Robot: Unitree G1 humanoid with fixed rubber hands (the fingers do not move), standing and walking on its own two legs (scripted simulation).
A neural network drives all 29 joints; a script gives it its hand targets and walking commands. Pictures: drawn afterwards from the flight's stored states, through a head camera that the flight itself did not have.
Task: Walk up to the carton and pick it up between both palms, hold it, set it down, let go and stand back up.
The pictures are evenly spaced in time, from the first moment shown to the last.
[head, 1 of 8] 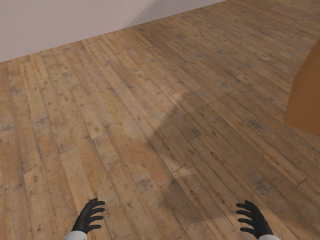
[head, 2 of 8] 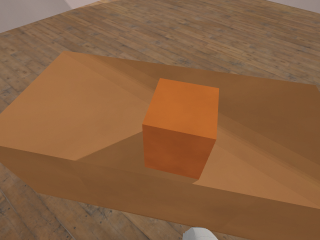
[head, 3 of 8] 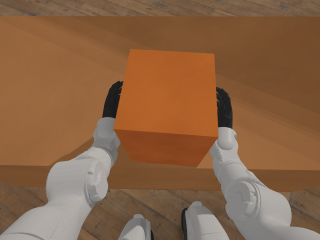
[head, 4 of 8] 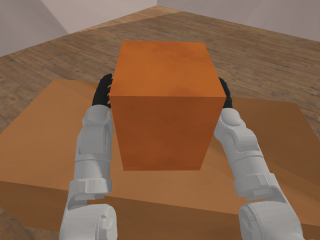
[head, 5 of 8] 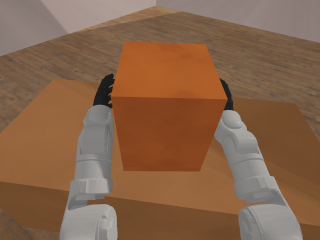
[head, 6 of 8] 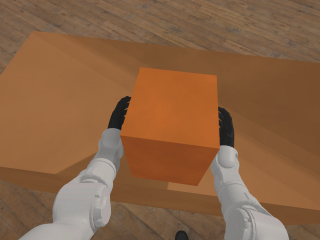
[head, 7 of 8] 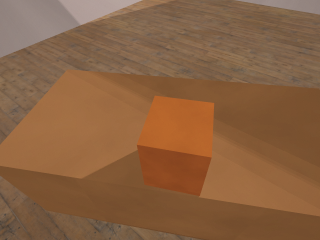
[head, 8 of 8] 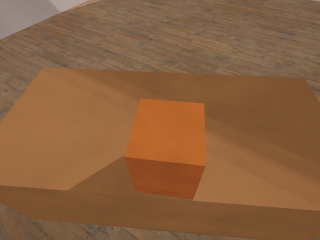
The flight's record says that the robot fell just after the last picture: no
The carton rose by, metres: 0.25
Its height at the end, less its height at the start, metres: +0.00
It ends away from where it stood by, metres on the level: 0.02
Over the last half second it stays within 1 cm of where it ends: yes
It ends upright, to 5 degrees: yes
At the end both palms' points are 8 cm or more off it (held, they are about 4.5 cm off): yes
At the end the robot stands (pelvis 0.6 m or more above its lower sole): yes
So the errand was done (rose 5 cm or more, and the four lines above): yes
